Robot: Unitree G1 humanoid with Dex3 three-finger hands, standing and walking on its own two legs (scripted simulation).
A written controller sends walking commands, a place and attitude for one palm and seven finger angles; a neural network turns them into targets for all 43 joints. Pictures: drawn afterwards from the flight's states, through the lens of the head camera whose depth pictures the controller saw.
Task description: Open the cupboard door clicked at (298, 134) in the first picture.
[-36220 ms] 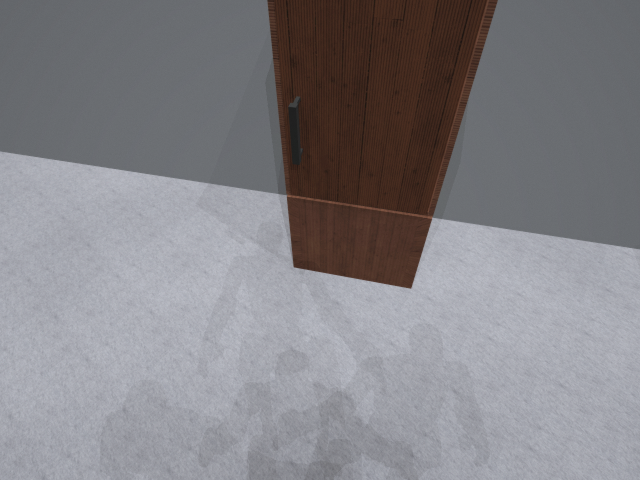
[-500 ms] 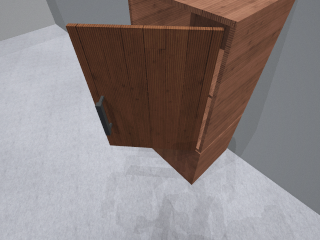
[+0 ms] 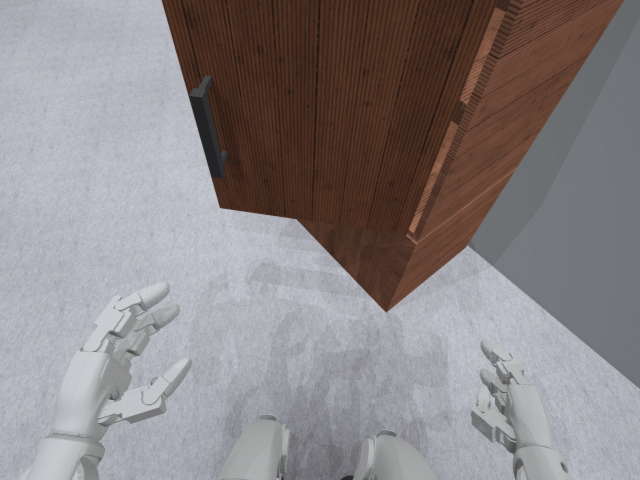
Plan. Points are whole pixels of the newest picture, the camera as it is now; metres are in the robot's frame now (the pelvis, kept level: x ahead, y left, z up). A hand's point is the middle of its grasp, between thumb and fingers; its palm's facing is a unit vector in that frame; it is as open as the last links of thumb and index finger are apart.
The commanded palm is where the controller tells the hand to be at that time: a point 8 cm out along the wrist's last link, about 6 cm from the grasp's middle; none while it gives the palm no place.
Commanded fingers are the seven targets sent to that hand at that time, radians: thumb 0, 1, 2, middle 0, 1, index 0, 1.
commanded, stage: raise the hand with hooked fingers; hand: left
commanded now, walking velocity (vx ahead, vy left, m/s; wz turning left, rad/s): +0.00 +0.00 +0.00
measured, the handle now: (212, 130) +0.63 +0.25 +0.02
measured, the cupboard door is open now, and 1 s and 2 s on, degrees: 42 42 42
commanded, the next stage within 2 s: move the hooked fingers beside the handle in 1.52 s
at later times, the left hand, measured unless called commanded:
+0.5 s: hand (128, 328) +0.27 +0.26 +0.03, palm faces -0.06 -1.00 -0.04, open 12.5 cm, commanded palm +0.25 +0.32 +0.04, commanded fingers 0.00 -0.38 0.35 -0.29 -1.12 -0.29 -1.12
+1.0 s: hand (86, 299) +0.29 +0.31 +0.04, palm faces -0.06 -1.00 -0.07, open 13.9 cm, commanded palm +0.28 +0.37 +0.04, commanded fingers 0.00 -0.50 0.30 -0.30 -1.20 -0.30 -1.20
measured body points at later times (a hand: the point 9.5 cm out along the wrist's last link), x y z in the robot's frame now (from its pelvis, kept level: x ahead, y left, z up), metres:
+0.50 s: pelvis +0.01 +0.04 +0.01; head +0.10 +0.06 +0.45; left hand +0.26 +0.31 +0.03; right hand +0.17 -0.23 -0.07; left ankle +0.04 +0.12 -0.63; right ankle +0.04 -0.07 -0.63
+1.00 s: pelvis +0.01 +0.05 +0.00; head +0.11 +0.08 +0.44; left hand +0.29 +0.37 +0.04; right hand +0.18 -0.19 -0.08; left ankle +0.04 +0.12 -0.63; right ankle +0.04 -0.07 -0.63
